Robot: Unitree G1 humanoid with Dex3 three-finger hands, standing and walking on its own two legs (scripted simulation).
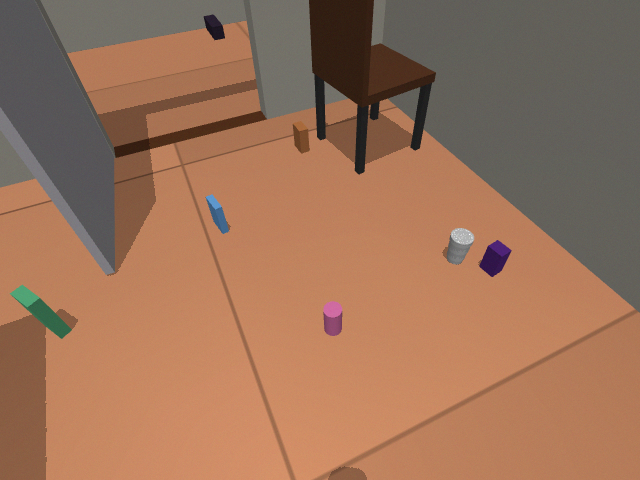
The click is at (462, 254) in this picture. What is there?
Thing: tapered cup
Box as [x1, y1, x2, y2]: [447, 228, 473, 264]
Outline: 463,228 454,229 450,235 447,259 452,263 456,264 461,262 473,240 472,233
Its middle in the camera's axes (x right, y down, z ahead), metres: +0.54 +0.02 +1.57
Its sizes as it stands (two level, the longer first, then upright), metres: 0.089 0.089 0.137
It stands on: the floor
